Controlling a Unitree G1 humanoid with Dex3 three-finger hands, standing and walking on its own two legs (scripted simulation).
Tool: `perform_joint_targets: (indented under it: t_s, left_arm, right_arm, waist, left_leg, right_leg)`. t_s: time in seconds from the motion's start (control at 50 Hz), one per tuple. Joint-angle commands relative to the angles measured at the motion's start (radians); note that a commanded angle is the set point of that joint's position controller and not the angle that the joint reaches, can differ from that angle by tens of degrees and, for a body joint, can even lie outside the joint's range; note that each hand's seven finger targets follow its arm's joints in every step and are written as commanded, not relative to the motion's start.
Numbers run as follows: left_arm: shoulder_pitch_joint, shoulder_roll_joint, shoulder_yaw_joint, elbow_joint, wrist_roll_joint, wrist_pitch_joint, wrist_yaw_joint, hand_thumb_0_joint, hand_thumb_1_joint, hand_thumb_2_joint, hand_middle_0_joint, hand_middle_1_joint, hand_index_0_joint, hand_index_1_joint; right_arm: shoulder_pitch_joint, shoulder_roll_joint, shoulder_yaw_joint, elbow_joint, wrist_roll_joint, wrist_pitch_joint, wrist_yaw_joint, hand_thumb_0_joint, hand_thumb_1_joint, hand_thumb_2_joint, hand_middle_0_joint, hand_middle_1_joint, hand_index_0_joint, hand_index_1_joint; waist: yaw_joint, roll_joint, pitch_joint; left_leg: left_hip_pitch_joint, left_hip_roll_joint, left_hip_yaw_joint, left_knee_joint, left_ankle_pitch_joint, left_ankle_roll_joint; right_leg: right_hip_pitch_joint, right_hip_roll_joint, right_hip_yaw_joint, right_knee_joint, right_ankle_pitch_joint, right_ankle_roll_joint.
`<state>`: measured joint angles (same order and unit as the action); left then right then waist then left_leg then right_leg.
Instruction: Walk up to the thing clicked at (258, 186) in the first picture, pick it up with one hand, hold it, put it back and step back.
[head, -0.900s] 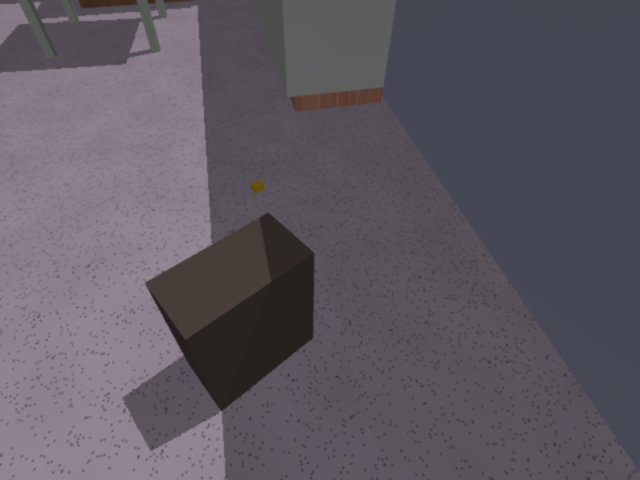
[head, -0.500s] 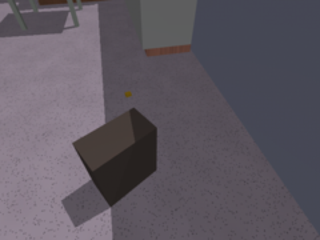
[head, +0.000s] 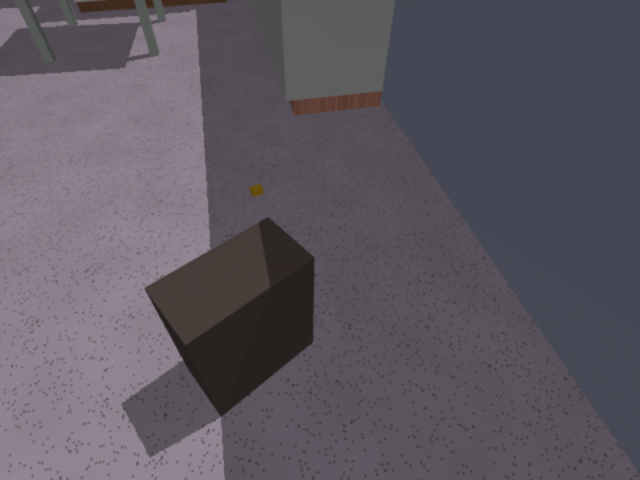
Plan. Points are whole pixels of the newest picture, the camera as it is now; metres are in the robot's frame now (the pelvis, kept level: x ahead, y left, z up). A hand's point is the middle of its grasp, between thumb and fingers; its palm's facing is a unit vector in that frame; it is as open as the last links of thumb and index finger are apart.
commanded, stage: stand
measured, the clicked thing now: (256, 190) +1.49 +0.34 -0.77
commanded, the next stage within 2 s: walk up in 0.22 s
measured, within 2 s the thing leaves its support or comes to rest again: neither
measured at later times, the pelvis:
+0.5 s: pelvis -0.03 -0.06 -0.01, yaw +16 degrees
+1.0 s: pelvis +0.00 -0.07 -0.02, yaw +44 degrees
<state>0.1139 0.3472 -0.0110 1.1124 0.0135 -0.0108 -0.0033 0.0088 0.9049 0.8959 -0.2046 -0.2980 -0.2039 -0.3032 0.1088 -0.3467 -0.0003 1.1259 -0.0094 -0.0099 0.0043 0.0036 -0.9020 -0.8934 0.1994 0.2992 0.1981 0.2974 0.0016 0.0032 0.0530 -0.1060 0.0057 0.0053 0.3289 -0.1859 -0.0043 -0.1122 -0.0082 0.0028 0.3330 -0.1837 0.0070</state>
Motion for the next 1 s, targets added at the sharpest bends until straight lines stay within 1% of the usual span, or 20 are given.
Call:
perform_joint_targets:
  t_s: [0.0,0.18,0.2,0.28,0.4,0.42,0.44,0.46,0.5,0.54,0.58,0.62,0.68,0.84,0.86,0.88,0.9,0.92,0.94,0.98]
  left_arm:
    - [-0.027,0.212,0.045,-0.058,-0.006,-0.022,0.014,0.0,0.9,0.9,-0.2,-0.3,-0.2,-0.3]
    - [-0.03,0.212,0.045,-0.062,-0.005,-0.022,0.014,0.0,0.9,0.9,-0.2,-0.3,-0.2,-0.3]
    - [-0.131,0.285,0.117,-0.13,-0.008,0.004,-0.001,0.0,0.9,0.9,-0.2,-0.3,-0.2,-0.3]
    - [-0.078,0.189,0.113,-0.216,0.0,0.039,-0.005,0.0,0.9,0.9,-0.2,-0.3,-0.2,-0.3]
    - [-0.054,0.183,0.127,-0.289,0.004,0.034,-0.02,0.0,0.9,0.9,-0.2,-0.3,-0.2,-0.3]
    - [0.025,0.195,0.137,-0.268,0.005,0.031,-0.014,0.0,0.9,0.9,-0.2,-0.3,-0.2,-0.3]
    - [0.082,0.264,0.159,-0.256,0.018,0.029,-0.006,0.0,0.9,0.9,-0.2,-0.3,-0.2,-0.3]
    - [0.048,0.326,0.17,-0.28,0.035,0.031,0.0,0.0,0.9,0.9,-0.2,-0.3,-0.2,-0.3]
    - [-0.182,0.331,0.174,-0.363,0.038,0.036,-0.011,0.0,0.9,0.9,-0.2,-0.3,-0.2,-0.3]
    - [-0.197,0.24,0.146,-0.372,0.031,0.018,-0.013,0.0,0.9,0.9,-0.2,-0.3,-0.2,-0.3]
    - [-0.146,0.213,0.14,-0.352,0.022,0.01,-0.007,0.0,0.9,0.9,-0.2,-0.3,-0.2,-0.3]
    - [-0.095,0.235,0.153,-0.36,0.024,0.004,-0.013,0.0,0.9,0.9,-0.2,-0.3,-0.2,-0.3]
    - [-0.008,0.254,0.156,-0.38,0.027,0.002,-0.024,0.0,0.9,0.9,-0.2,-0.3,-0.2,-0.3]
    - [0.001,0.305,0.161,-0.431,0.029,0.014,-0.027,0.0,0.9,0.9,-0.2,-0.3,-0.2,-0.3]
    - [0.012,0.289,0.154,-0.438,0.023,0.014,-0.029,0.0,0.9,0.9,-0.2,-0.3,-0.2,-0.3]
    - [0.065,0.237,0.143,-0.44,0.013,0.015,-0.031,0.0,0.9,0.9,-0.2,-0.3,-0.2,-0.3]
    - [0.046,0.169,0.125,-0.476,0.009,0.015,-0.037,0.0,0.9,0.9,-0.2,-0.3,-0.2,-0.3]
    - [-0.027,0.235,0.137,-0.491,0.016,0.009,-0.034,0.0,0.9,0.9,-0.2,-0.3,-0.2,-0.3]
    - [-0.026,0.272,0.142,-0.492,0.02,0.001,-0.033,0.0,0.9,0.9,-0.2,-0.3,-0.2,-0.3]
    - [0.045,0.25,0.135,-0.456,0.011,-0.002,-0.036,0.0,0.9,0.9,-0.2,-0.3,-0.2,-0.3]
  right_arm:
    - [-0.037,-0.215,-0.04,-0.063,0.003,-0.022,-0.012,0.0,-0.9,-0.9,0.2,0.3,0.2,0.3]
    - [-0.026,-0.211,-0.037,-0.064,0.0,-0.02,-0.013,0.0,-0.9,-0.9,0.2,0.3,0.2,0.3]
    - [0.06,-0.278,-0.076,-0.112,0.005,-0.004,-0.009,0.0,-0.9,-0.9,0.2,0.3,0.2,0.3]
    - [0.104,-0.355,-0.131,-0.173,-0.012,-0.003,-0.027,0.0,-0.9,-0.9,0.2,0.3,0.2,0.3]
    - [0.023,-0.256,-0.122,-0.289,-0.018,0.012,-0.034,0.0,-0.9,-0.9,0.2,0.3,0.2,0.3]
    - [-0.013,-0.241,-0.117,-0.311,-0.018,0.018,-0.03,0.0,-0.9,-0.9,0.2,0.3,0.2,0.3]
    - [-0.023,-0.192,-0.099,-0.344,-0.015,0.024,-0.023,0.0,-0.9,-0.9,0.2,0.3,0.2,0.3]
    - [0.052,-0.135,-0.082,-0.347,-0.012,0.03,-0.024,0.0,-0.9,-0.9,0.2,0.3,0.2,0.3]
    - [0.162,-0.228,-0.118,-0.336,-0.034,0.046,-0.022,0.0,-0.9,-0.9,0.2,0.3,0.2,0.3]
    - [0.15,-0.251,-0.128,-0.32,-0.029,0.053,0.01,0.0,-0.9,-0.9,0.2,0.3,0.2,0.3]
    - [0.188,-0.217,-0.108,-0.329,-0.031,0.049,0.038,0.0,-0.9,-0.9,0.2,0.3,0.2,0.3]
    - [0.186,-0.202,-0.097,-0.35,-0.029,0.052,0.054,0.0,-0.9,-0.9,0.2,0.3,0.2,0.3]
    - [0.092,-0.201,-0.095,-0.401,-0.027,0.053,0.064,0.0,-0.9,-0.9,0.2,0.3,0.2,0.3]
    - [0.161,-0.232,-0.129,-0.445,-0.028,0.041,0.057,0.0,-0.9,-0.9,0.2,0.3,0.2,0.3]
    - [0.225,-0.241,-0.141,-0.433,-0.033,0.036,0.048,0.0,-0.9,-0.9,0.2,0.3,0.2,0.3]
    - [0.261,-0.298,-0.162,-0.432,-0.042,0.032,0.035,0.0,-0.9,-0.9,0.2,0.3,0.2,0.3]
    - [0.241,-0.386,-0.179,-0.472,-0.048,0.028,0.022,0.0,-0.9,-0.9,0.2,0.3,0.2,0.3]
    - [0.259,-0.389,-0.185,-0.476,-0.034,0.027,0.02,0.0,-0.9,-0.9,0.2,0.3,0.2,0.3]
    - [0.242,-0.365,-0.177,-0.489,-0.022,0.027,0.014,0.0,-0.9,-0.9,0.2,0.3,0.2,0.3]
    - [0.166,-0.282,-0.14,-0.521,-0.016,0.031,0.007,0.0,-0.9,-0.9,0.2,0.3,0.2,0.3]
  waist:
    - [-0.001,-0.003,-0.077]
    - [-0.003,-0.002,-0.074]
    - [-0.004,-0.009,0.011]
    - [-0.013,0.182,-0.063]
    - [0.057,0.11,-0.188]
    - [0.108,0.071,-0.19]
    - [0.138,-0.096,-0.184]
    - [0.098,-0.317,-0.159]
    - [0.002,-0.248,-0.1]
    - [-0.021,-0.154,-0.013]
    - [-0.03,-0.14,-0.016]
    - [-0.007,-0.156,-0.026]
    - [0.061,-0.152,0.007]
    - [0.0,-0.074,-0.042]
    - [-0.034,0.002,-0.099]
    - [-0.049,0.22,-0.131]
    - [-0.039,0.38,-0.095]
    - [-0.068,0.288,-0.091]
    - [-0.052,0.189,-0.074]
    - [-0.013,0.097,-0.086]
  left_leg:
    - [0.024,0.122,-0.095,-0.046,0.136,0.027]
    - [0.004,0.12,-0.095,-0.052,0.107,0.029]
    - [-0.199,0.121,-0.261,-0.011,0.37,0.071]
    - [0.037,0.319,-0.607,-0.074,0.505,0.256]
    - [-0.088,0.101,-0.396,0.072,0.298,0.127]
    - [-0.226,0.058,-0.357,0.13,0.205,0.093]
    - [-0.423,-0.048,-0.267,0.247,-0.013,0.055]
    - [-0.542,-0.138,-0.144,0.433,-0.315,0.013]
    - [-0.468,-0.005,-0.091,0.639,-0.316,-0.007]
    - [-0.391,0.017,-0.108,0.692,-0.209,-0.006]
    - [-0.436,0.004,-0.085,0.655,-0.101,0.013]
    - [-0.456,0.018,-0.014,0.601,-0.094,0.0]
    - [-0.437,0.047,0.017,0.489,-0.114,0.001]
    - [-0.163,0.014,0.099,0.262,-0.186,0.056]
    - [-0.032,-0.011,0.074,0.168,-0.182,0.084]
    - [0.1,0.07,-0.176,0.021,-0.228,0.167]
    - [0.202,0.246,-0.572,-0.003,-0.056,0.262]
    - [0.114,0.34,-0.756,-0.057,-0.051,0.362]
    - [0.077,0.323,-0.69,-0.048,0.0,0.359]
    - [0.112,0.202,-0.399,0.01,0.096,0.244]
  right_leg:
    - [0.004,-0.116,0.09,-0.046,0.136,-0.032]
    - [0.016,-0.12,0.096,-0.052,0.126,-0.032]
    - [0.055,-0.036,-0.035,0.143,0.046,-0.023]
    - [-0.257,0.045,0.075,0.44,-0.38,-0.011]
    - [-0.01,0.041,0.074,0.156,-0.187,-0.057]
    - [0.154,0.014,0.082,0.004,-0.083,-0.062]
    - [0.296,-0.099,0.186,-0.074,-0.099,-0.08]
    - [0.271,-0.316,0.378,-0.112,-0.05,-0.119]
    - [-0.018,-0.462,0.403,-0.163,-0.246,-0.266]
    - [-0.104,-0.313,0.258,-0.14,-0.186,-0.228]
    - [0.005,-0.199,0.079,-0.052,0.055,-0.133]
    - [0.097,-0.216,0.01,-0.03,0.212,-0.152]
    - [0.104,-0.258,-0.009,-0.037,0.14,-0.157]
    - [-0.061,-0.345,-0.106,0.152,0.105,-0.125]
    - [-0.107,-0.305,-0.164,0.318,0.105,-0.095]
    - [-0.253,-0.165,-0.246,0.616,-0.038,-0.028]
    - [-0.562,0.033,-0.209,0.752,-0.442,0.041]
    - [-0.519,-0.012,-0.004,0.796,-0.493,0.015]
    - [-0.499,-0.046,0.025,0.787,-0.477,0.007]
    - [-0.492,-0.075,0.021,0.7,-0.368,-0.001]
